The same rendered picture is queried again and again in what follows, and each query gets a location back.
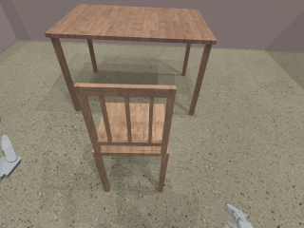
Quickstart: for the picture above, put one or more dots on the robot left hand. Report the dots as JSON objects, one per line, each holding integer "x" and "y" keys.
{"x": 10, "y": 161}

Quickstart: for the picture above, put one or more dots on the chair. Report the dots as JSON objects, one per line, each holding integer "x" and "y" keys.
{"x": 128, "y": 129}

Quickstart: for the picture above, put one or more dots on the robot right hand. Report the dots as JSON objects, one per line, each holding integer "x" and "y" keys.
{"x": 238, "y": 217}

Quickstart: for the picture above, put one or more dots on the table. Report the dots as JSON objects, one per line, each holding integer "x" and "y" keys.
{"x": 136, "y": 24}

